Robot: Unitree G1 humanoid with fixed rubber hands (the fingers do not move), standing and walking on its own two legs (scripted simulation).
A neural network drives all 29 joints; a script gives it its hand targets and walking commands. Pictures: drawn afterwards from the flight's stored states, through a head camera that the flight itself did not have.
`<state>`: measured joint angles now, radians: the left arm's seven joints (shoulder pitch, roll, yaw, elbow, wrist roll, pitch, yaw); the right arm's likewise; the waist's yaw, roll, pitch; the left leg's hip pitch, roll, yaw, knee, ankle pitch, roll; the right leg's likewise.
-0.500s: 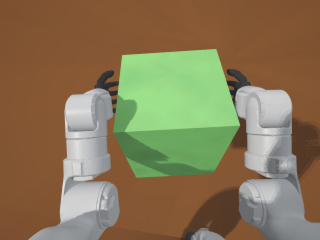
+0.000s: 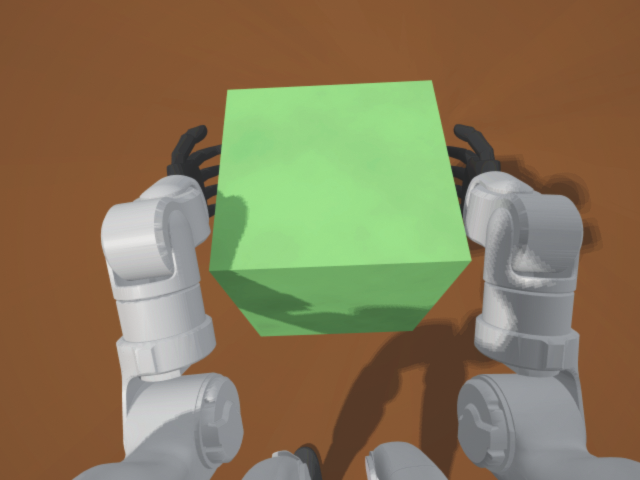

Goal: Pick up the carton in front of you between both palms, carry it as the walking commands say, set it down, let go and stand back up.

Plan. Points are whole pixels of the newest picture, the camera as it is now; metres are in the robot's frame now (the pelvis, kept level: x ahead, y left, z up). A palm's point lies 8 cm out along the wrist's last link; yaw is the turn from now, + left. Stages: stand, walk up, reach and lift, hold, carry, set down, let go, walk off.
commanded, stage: carry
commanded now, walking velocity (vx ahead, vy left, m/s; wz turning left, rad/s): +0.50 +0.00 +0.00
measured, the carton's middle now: (333, 227) +0.39 -0.02 +0.06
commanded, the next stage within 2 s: none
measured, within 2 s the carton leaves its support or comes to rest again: neither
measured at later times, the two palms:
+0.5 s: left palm (175, 6) +0.67 +0.15 +0.19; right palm out of the picture +0.71 -0.14 +0.19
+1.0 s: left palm out of the picture +1.01 +0.11 +0.24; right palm out of the picture +0.98 -0.18 +0.24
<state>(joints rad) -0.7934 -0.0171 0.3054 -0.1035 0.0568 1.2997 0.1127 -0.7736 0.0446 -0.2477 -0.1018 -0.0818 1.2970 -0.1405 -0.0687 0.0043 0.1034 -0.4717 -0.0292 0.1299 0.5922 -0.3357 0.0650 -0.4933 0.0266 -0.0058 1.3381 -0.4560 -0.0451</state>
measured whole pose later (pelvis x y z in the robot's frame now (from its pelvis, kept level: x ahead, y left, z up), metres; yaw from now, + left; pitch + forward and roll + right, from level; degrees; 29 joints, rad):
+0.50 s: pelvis +0.31 -0.04 +0.04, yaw +2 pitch +5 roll +1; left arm -0.81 0.00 0.26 0.07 0.03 1.29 0.15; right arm -0.83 0.01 -0.30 0.07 -0.10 1.34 -0.13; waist 0.12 -0.01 0.02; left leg -0.72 0.01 0.03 1.21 -0.40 0.05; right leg -0.32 0.02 -0.11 0.50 -0.39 -0.09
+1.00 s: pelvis +0.61 -0.01 +0.07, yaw +0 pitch +6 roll -1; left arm -0.85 -0.02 0.32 -0.01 0.10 1.33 0.12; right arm -0.83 0.00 -0.26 0.02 -0.02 1.32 -0.15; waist -0.10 0.01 0.00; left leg -0.22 0.01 0.10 0.45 -0.44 0.03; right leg -0.71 -0.02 -0.06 0.87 -0.37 -0.03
